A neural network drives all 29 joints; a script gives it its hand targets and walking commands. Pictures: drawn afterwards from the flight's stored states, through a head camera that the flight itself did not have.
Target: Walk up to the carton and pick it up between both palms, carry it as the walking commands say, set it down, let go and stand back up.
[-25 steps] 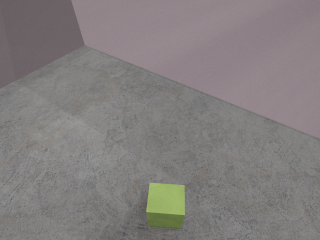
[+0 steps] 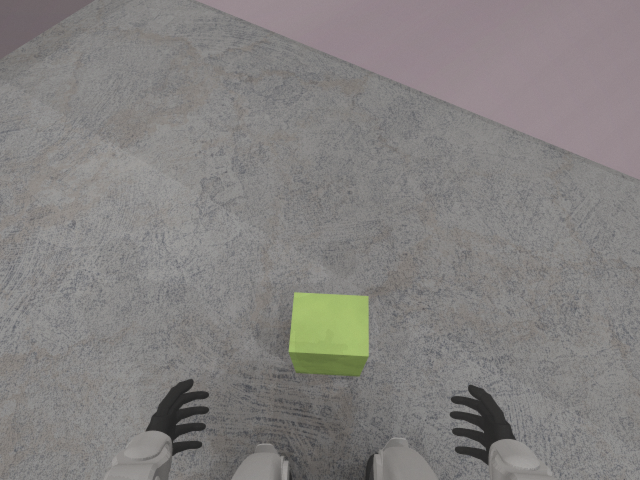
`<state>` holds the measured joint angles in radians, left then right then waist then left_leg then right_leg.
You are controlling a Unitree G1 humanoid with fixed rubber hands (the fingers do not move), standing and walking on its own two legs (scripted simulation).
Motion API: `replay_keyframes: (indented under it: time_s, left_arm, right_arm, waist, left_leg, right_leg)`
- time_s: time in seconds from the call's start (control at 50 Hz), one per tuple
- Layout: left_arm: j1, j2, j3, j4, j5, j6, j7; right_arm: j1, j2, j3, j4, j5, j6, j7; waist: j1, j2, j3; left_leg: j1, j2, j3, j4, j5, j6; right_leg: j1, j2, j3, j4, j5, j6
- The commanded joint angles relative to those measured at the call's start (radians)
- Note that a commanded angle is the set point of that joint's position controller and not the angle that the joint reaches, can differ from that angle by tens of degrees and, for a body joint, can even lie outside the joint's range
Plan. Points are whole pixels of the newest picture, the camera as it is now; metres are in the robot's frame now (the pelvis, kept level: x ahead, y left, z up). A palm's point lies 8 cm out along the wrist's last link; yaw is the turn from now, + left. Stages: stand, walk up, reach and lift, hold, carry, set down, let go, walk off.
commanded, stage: reach and lift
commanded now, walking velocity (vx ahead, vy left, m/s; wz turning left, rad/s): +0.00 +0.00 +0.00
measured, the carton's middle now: (329, 337) +0.44 +0.00 -0.59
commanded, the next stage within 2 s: none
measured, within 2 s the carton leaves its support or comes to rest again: neither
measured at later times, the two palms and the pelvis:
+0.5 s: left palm (207, 342) +0.32 +0.18 -0.13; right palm (470, 356) +0.30 -0.20 -0.13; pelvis -0.05 +0.00 -0.04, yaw +0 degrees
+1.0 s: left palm (230, 269) +0.45 +0.17 -0.16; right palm (443, 284) +0.43 -0.19 -0.17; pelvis -0.05 +0.00 -0.07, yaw +0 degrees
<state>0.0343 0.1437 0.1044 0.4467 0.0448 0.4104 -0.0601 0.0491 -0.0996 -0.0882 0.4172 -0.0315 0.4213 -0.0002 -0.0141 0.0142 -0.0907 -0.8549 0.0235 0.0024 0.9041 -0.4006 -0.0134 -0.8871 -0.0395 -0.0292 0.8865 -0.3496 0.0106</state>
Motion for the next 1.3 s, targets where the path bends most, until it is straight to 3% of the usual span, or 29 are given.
replay_keyframes:
  time_s: [0.0, 0.08, 0.22, 0.4, 0.8, 0.94, 1.12, 1.28]
  left_arm:
    - [-0.034, 0.075, 0.001, -0.112, -0.014, 0.007, 0.014]
    - [-0.165, 0.081, -0.016, -0.118, -0.028, 0.019, 0.026]
    - [-0.439, 0.075, 0.024, -0.05, -0.033, 0.042, 0.048]
    - [-0.719, 0.068, 0.095, 0.107, -0.008, 0.013, 0.073]
    - [-1.249, 0.179, 0.154, 0.403, -0.058, -0.277, 0.098]
    - [-1.361, 0.214, 0.171, 0.388, -0.041, -0.317, 0.097]
    - [-1.309, 0.174, 0.212, 0.318, 0.019, -0.326, 0.061]
    - [-1.319, 0.148, 0.22, 0.355, 0.039, -0.331, 0.052]
  right_arm:
    - [-0.014, -0.075, -0.024, -0.103, 0.008, -0.003, 0.0]
    - [-0.119, -0.086, -0.043, -0.094, 0.021, 0.007, 0.002]
    - [-0.409, -0.099, -0.076, -0.026, 0.042, 0.019, -0.01]
    - [-0.703, -0.083, -0.134, 0.111, 0.014, -0.011, -0.045]
    - [-1.182, -0.101, -0.2, 0.314, 0.013, -0.283, -0.115]
    - [-1.278, -0.133, -0.242, 0.318, -0.007, -0.327, -0.111]
    - [-1.22, -0.105, -0.299, 0.255, -0.045, -0.346, -0.071]
    - [-1.242, -0.089, -0.329, 0.297, -0.065, -0.349, -0.057]
  waist:
    - [0.0, -0.007, -0.358]
    - [-0.011, 0.011, -0.271]
    - [-0.012, 0.027, -0.298]
    - [-0.023, 0.008, -0.437]
    - [-0.023, -0.006, -0.809]
    - [-0.025, 0.0, -0.945]
    - [-0.021, 0.019, -1.006]
    - [-0.028, 0.018, -0.876]
  left_leg:
    - [0.109, -0.077, 0.005, -0.072, 0.231, 0.023]
    - [0.062, -0.066, 0.008, -0.063, 0.049, 0.028]
    - [0.018, -0.059, 0.013, -0.024, -0.014, 0.022]
    - [-0.045, -0.074, 0.016, 0.014, 0.058, 0.013]
    - [-0.244, -0.113, 0.041, 0.1, 0.225, 0.002]
    - [-0.228, -0.12, 0.033, 0.114, 0.317, 0.004]
    - [-0.263, -0.117, 0.03, 0.13, 0.475, 0.002]
    - [-0.448, -0.111, 0.026, 0.241, 0.352, -0.011]
  right_leg:
    - [0.286, 0.084, -0.008, -0.028, 0.248, -0.003]
    - [0.196, 0.081, -0.022, -0.012, 0.065, -0.008]
    - [0.135, 0.083, -0.029, 0.03, -0.007, -0.003]
    - [0.093, 0.093, -0.032, 0.072, 0.079, 0.014]
    - [-0.005, 0.107, -0.02, 0.151, 0.288, 0.039]
    - [-0.021, 0.114, -0.02, 0.168, 0.388, 0.041]
    - [-0.032, 0.109, -0.005, 0.181, 0.546, 0.023]
    - [-0.233, 0.11, -0.007, 0.286, 0.402, 0.025]
